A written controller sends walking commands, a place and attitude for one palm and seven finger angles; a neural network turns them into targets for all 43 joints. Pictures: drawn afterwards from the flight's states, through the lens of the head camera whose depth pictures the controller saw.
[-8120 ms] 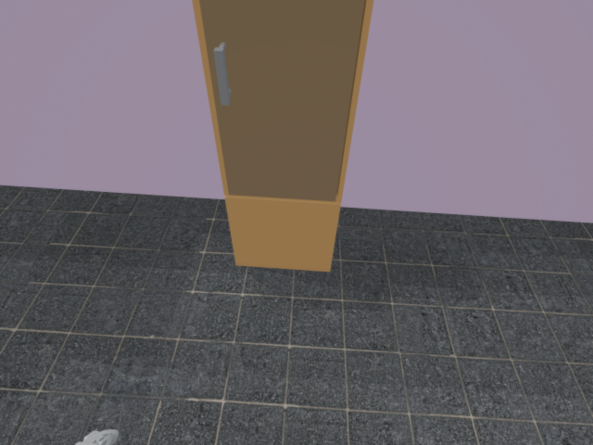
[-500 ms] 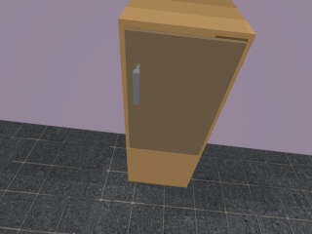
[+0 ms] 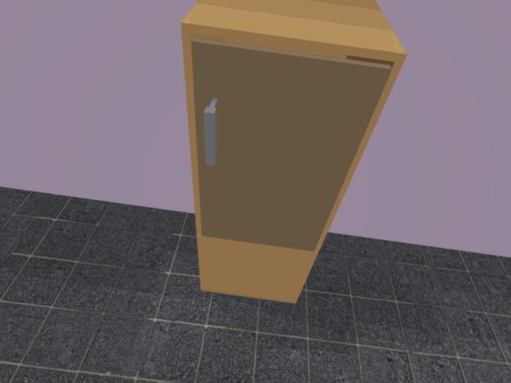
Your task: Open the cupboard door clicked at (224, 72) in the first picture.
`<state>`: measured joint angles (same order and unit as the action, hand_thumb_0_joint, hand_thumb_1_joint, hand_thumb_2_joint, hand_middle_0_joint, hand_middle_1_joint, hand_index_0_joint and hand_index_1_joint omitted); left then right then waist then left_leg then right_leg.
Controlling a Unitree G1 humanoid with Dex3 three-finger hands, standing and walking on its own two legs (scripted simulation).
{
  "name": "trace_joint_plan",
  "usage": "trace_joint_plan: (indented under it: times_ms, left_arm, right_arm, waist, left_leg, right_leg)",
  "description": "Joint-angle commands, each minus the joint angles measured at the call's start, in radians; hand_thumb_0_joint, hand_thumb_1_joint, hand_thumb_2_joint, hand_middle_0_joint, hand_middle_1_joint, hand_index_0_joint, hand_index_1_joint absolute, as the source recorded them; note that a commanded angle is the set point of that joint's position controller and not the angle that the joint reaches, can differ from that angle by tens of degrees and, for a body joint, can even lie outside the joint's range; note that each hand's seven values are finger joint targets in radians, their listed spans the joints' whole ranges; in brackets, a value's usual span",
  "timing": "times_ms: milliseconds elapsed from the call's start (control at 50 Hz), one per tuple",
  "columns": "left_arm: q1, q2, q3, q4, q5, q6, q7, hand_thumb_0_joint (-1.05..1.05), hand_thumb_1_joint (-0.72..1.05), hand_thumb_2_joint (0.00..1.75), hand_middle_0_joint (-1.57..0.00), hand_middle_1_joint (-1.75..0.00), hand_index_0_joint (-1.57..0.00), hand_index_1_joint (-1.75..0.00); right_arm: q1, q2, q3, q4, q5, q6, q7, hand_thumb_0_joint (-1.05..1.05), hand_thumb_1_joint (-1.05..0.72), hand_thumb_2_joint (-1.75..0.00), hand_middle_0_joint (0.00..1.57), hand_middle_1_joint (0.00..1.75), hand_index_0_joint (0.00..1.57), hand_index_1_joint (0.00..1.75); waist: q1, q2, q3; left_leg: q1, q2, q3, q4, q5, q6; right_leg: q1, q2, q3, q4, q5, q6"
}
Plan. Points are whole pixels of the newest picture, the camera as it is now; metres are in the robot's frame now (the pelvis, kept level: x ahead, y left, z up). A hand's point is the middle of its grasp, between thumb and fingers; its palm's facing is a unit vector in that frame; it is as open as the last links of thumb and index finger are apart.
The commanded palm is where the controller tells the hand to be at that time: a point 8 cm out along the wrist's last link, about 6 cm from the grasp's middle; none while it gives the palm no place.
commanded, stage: come to a stop and stand still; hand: left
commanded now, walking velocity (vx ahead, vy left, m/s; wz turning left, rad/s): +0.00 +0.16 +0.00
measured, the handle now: (212, 132) +0.57 +0.14 +0.08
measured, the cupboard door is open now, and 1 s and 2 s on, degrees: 0 0 0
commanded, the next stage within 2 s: look again from close up in 0.86 s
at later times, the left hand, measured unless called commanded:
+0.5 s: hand out of the picture -0.03 +0.19 -0.18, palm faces +0.04 -0.99 -0.15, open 7.4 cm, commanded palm none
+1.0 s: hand out of the picture -0.02 +0.19 -0.17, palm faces +0.02 -0.98 -0.19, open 7.4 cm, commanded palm none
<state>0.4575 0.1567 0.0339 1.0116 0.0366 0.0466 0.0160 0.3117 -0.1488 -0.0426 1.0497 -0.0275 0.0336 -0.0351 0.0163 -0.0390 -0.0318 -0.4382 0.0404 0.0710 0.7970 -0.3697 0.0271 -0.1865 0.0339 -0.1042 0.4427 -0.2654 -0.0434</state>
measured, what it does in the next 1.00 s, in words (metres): stands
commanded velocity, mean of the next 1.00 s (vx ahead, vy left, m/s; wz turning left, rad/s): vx -0.01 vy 0.01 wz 0.00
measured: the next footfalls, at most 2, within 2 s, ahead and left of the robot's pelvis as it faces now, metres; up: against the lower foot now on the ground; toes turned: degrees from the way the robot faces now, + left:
none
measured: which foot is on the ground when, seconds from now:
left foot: down 0.00-1.00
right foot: down 0.00-1.00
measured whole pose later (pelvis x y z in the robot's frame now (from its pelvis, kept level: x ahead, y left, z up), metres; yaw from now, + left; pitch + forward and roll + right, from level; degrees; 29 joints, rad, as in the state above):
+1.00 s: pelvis +0.01 +0.03 +0.00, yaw -1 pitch +0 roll +0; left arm 0.38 0.11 -0.02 1.10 0.02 -0.02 0.04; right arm 0.31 -0.17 0.00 1.07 -0.02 0.00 -0.02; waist 0.00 0.04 -0.03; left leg -0.25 -0.07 0.14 0.47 -0.22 0.12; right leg -0.19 -0.05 -0.06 0.51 -0.31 0.02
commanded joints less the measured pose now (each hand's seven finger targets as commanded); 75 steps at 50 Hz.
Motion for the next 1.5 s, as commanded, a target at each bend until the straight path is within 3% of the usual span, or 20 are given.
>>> trace_joint_plan:
  times_ms: [0, 40, 80, 100, 120, 160, 260, 340, 500, 640, 660, 680, 700, 720, 760, 800, 860, 920, 1060, 1480]
  left_arm:
    - [0.025, 0.085, 0.004, -0.033, -0.004, -0.049, 0.017, 0.0, 0.9, 0.9, -0.2, -0.3, -0.2, -0.3]
    - [0.021, 0.066, -0.012, -0.001, -0.018, -0.062, 0.021, 0.0, 0.9, 0.9, -0.2, -0.3, -0.2, -0.3]
    - [0.065, 0.018, -0.025, 0.02, -0.025, -0.07, 0.021, 0.0, 0.9, 0.9, -0.2, -0.3, -0.2, -0.3]
    - [0.065, 0.011, -0.026, 0.031, -0.022, -0.072, 0.025, 0.0, 0.9, 0.9, -0.2, -0.3, -0.2, -0.3]
    - [0.037, 0.018, -0.029, 0.044, -0.023, -0.065, 0.027, 0.0, 0.9, 0.9, -0.2, -0.3, -0.2, -0.3]
    - [0.025, 0.027, -0.031, 0.052, -0.019, -0.059, 0.028, 0.0, 0.9, 0.9, -0.2, -0.3, -0.2, -0.3]
    - [0.014, 0.02, -0.032, 0.068, -0.017, -0.059, 0.026, 0.0, 0.9, 0.9, -0.2, -0.3, -0.2, -0.3]
    - [0.003, 0.013, -0.032, 0.071, -0.017, -0.057, 0.025, 0.0, 0.9, 0.9, -0.2, -0.3, -0.2, -0.3]
    - [0.003, 0.02, -0.032, 0.076, -0.017, -0.06, 0.028, 0.0, 0.9, 0.9, -0.2, -0.3, -0.2, -0.3]
    - [0.023, 0.013, -0.032, 0.085, -0.016, -0.054, 0.03, 0.0, 0.9, 0.9, -0.2, -0.3, -0.2, -0.3]
    - [0.027, 0.015, -0.033, 0.086, -0.014, -0.054, 0.03, 0.0, 0.9, 0.9, -0.2, -0.3, -0.2, -0.3]
    - [0.013, 0.064, -0.054, 0.098, 0.001, -0.077, 0.062, 0.0, 0.9, 0.9, -0.2, -0.3, -0.2, -0.3]
    - [-0.019, 0.087, -0.039, 0.049, -0.013, -0.076, 0.051, 0.0, 0.9, 0.9, -0.2, -0.3, -0.2, -0.3]
    - [-0.035, 0.085, -0.029, 0.032, -0.01, -0.072, 0.045, 0.0, 0.9, 0.9, -0.2, -0.3, -0.2, -0.3]
    - [0.013, 0.076, -0.03, 0.039, -0.014, -0.079, 0.037, 0.0, 0.9, 0.9, -0.2, -0.3, -0.2, -0.3]
    - [0.028, 0.052, -0.034, 0.05, -0.014, -0.078, 0.032, 0.0, 0.9, 0.9, -0.2, -0.3, -0.2, -0.3]
    - [-0.006, 0.034, -0.041, 0.052, -0.012, -0.081, 0.03, 0.0, 0.9, 0.9, -0.2, -0.3, -0.2, -0.3]
    - [-0.028, 0.027, -0.045, 0.055, -0.017, -0.085, 0.032, 0.0, 0.9, 0.9, -0.2, -0.3, -0.2, -0.3]
    - [-0.036, 0.05, -0.039, 0.057, -0.018, -0.081, 0.034, 0.0, 0.9, 0.9, -0.2, -0.3, -0.2, -0.3]
    - [-0.063, 0.065, -0.037, 0.073, -0.022, -0.074, 0.036, 0.0, 0.9, 0.9, -0.2, -0.3, -0.2, -0.3]
  right_arm:
    - [-0.012, 0.0, 0.024, -0.061, 0.011, -0.05, 0.006, 0.0, -0.9, -0.9, 0.2, 0.3, 0.2, 0.3]
    - [0.043, 0.004, 0.039, -0.021, 0.018, -0.066, 0.004, 0.0, -0.9, -0.9, 0.2, 0.3, 0.2, 0.3]
    - [0.05, -0.067, 0.032, -0.007, 0.019, -0.083, -0.005, 0.0, -0.9, -0.9, 0.2, 0.3, 0.2, 0.3]
    - [0.035, -0.076, 0.032, -0.005, 0.018, -0.075, -0.008, 0.0, -0.9, -0.9, 0.2, 0.3, 0.2, 0.3]
    - [0.027, -0.059, 0.039, 0.009, 0.022, -0.078, -0.008, 0.0, -0.9, -0.9, 0.2, 0.3, 0.2, 0.3]
    - [0.026, -0.064, 0.038, 0.015, 0.025, -0.076, -0.011, 0.0, -0.9, -0.9, 0.2, 0.3, 0.2, 0.3]
    - [0.038, -0.068, 0.035, 0.02, 0.021, -0.075, -0.01, 0.0, -0.9, -0.9, 0.2, 0.3, 0.2, 0.3]
    - [0.042, -0.079, 0.031, 0.024, 0.018, -0.07, -0.007, 0.0, -0.9, -0.9, 0.2, 0.3, 0.2, 0.3]
    - [0.062, -0.077, 0.032, 0.041, 0.019, -0.068, -0.003, 0.0, -0.9, -0.9, 0.2, 0.3, 0.2, 0.3]
    - [0.074, -0.073, 0.031, 0.056, 0.019, -0.06, -0.002, 0.0, -0.9, -0.9, 0.2, 0.3, 0.2, 0.3]
    - [0.072, -0.07, 0.031, 0.057, 0.02, -0.06, -0.002, 0.0, -0.9, -0.9, 0.2, 0.3, 0.2, 0.3]
    - [-0.028, -0.133, 0.04, -0.036, 0.017, -0.061, 0.014, 0.0, -0.9, -0.9, 0.2, 0.3, 0.2, 0.3]
    - [0.011, -0.096, 0.034, -0.053, 0.013, -0.045, 0.023, 0.0, -0.9, -0.9, 0.2, 0.3, 0.2, 0.3]
    - [0.035, -0.098, 0.026, -0.042, 0.008, -0.041, 0.024, 0.0, -0.9, -0.9, 0.2, 0.3, 0.2, 0.3]
    - [0.046, -0.093, 0.032, -0.04, 0.006, -0.047, 0.027, 0.0, -0.9, -0.9, 0.2, 0.3, 0.2, 0.3]
    - [0.024, -0.093, 0.032, -0.053, 0.011, -0.052, 0.022, 0.0, -0.9, -0.9, 0.2, 0.3, 0.2, 0.3]
    - [0.034, -0.088, 0.03, -0.05, 0.014, -0.058, 0.02, 0.0, -0.9, -0.9, 0.2, 0.3, 0.2, 0.3]
    - [0.058, -0.097, 0.033, -0.032, 0.014, -0.064, 0.018, 0.0, -0.9, -0.9, 0.2, 0.3, 0.2, 0.3]
    - [0.054, -0.1, 0.04, 0.001, 0.015, -0.077, 0.012, 0.0, -0.9, -0.9, 0.2, 0.3, 0.2, 0.3]
    - [0.042, -0.077, 0.046, 0.065, 0.017, -0.079, 0.001, 0.0, -0.9, -0.9, 0.2, 0.3, 0.2, 0.3]
  waist:
    - [-0.01, 0.01, 0.111]
    - [-0.023, 0.05, 0.073]
    - [0.011, 0.145, 0.049]
    - [0.017, 0.1, 0.074]
    - [0.008, 0.167, 0.076]
    - [0.013, 0.146, 0.125]
    - [0.003, 0.064, 0.102]
    - [-0.005, 0.059, 0.106]
    - [-0.009, 0.013, 0.095]
    - [-0.009, 0.032, 0.136]
    - [-0.005, 0.045, 0.132]
    - [0.009, -0.021, 0.215]
    - [-0.029, 0.007, 0.152]
    - [-0.044, 0.085, 0.167]
    - [-0.023, 0.261, 0.04]
    - [-0.01, 0.179, 0.035]
    - [-0.014, 0.032, 0.101]
    - [-0.027, -0.03, 0.139]
    - [-0.022, 0.032, 0.131]
    - [-0.015, 0.031, 0.08]
  left_leg:
    - [0.046, -0.011, 0.022, -0.15, 0.019, -0.015]
    - [0.216, -0.003, -0.02, -0.375, 0.181, -0.016]
    - [0.246, 0.131, -0.157, -0.399, 0.429, 0.038]
    - [0.203, 0.138, -0.142, -0.381, 0.434, 0.047]
    - [0.185, 0.12, -0.158, -0.435, 0.414, 0.047]
    - [0.152, 0.128, -0.177, -0.482, 0.374, 0.053]
    - [0.175, 0.108, -0.177, -0.526, 0.207, 0.041]
    - [0.179, 0.106, -0.192, -0.566, 0.101, 0.033]
    - [0.204, 0.102, -0.176, -0.571, 0.125, 0.029]
    - [0.179, 0.107, -0.194, -0.618, 0.005, 0.021]
    - [0.181, 0.105, -0.189, -0.613, 0.018, 0.024]
    - [0.099, 0.085, -0.122, -0.412, 0.199, 0.003]
    - [0.147, 0.044, -0.122, -0.413, -0.027, -0.003]
    - [0.13, 0.045, -0.143, -0.432, -0.084, 0.008]
    - [0.133, 0.058, -0.192, -0.499, -0.123, 0.024]
    - [0.118, 0.081, -0.222, -0.535, -0.139, 0.04]
    - [0.095, 0.085, -0.215, -0.532, -0.084, 0.048]
    - [0.144, 0.078, -0.184, -0.519, 0.007, 0.042]
    - [0.198, 0.075, -0.147, -0.505, 0.151, 0.039]
    - [0.275, 0.078, -0.101, -0.445, 0.363, 0.038]
  right_leg:
    - [-0.069, -0.243, 0.231, -0.15, 0.145, -0.139]
    - [-0.08, -0.183, 0.177, -0.072, 0.17, -0.072]
    - [-0.065, -0.119, 0.129, -0.056, 0.149, 0.0]
    - [-0.023, -0.117, 0.13, -0.085, 0.143, 0.009]
    - [0.005, -0.122, 0.111, -0.065, 0.132, 0.014]
    - [0.018, -0.117, 0.097, -0.066, 0.095, 0.025]
    - [0.03, -0.135, 0.095, -0.087, 0.106, 0.017]
    - [0.012, -0.136, 0.099, -0.083, 0.077, 0.014]
    - [0.009, -0.143, 0.106, -0.083, 0.085, 0.012]
    - [-0.026, -0.132, 0.103, -0.066, 0.04, 0.014]
    - [-0.023, -0.135, 0.105, -0.07, 0.049, 0.014]
    - [-0.086, -0.155, 0.116, -0.077, 0.083, 0.012]
    - [-0.148, -0.166, 0.146, -0.103, -0.229, -0.01]
    - [-0.188, -0.147, 0.137, -0.073, -0.277, -0.018]
    - [-0.077, -0.102, 0.08, 0.036, -0.142, -0.019]
    - [-0.043, -0.085, 0.069, 0.053, -0.091, -0.014]
    - [-0.053, -0.105, 0.095, 0.012, -0.056, -0.012]
    - [-0.095, -0.123, 0.125, -0.019, -0.035, -0.011]
    - [-0.075, -0.133, 0.13, -0.023, 0.043, -0.001]
    - [0.0, -0.149, 0.141, -0.057, 0.165, 0.003]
